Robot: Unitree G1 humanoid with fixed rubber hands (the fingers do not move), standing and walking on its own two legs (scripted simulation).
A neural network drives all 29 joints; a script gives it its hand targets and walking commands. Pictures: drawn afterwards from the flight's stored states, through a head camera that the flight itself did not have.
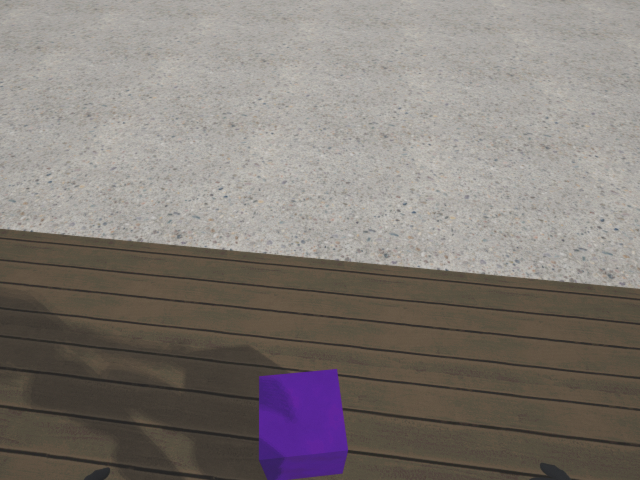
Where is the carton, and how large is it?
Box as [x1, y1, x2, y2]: [259, 369, 347, 479]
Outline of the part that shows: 336,369 259,376 259,461 267,479 290,479 342,472 347,452 347,445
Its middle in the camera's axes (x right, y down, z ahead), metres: -0.04 +0.51 +1.06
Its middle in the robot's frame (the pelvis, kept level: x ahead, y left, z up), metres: +0.38 +0.05 -0.66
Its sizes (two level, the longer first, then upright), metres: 0.210 0.200 0.250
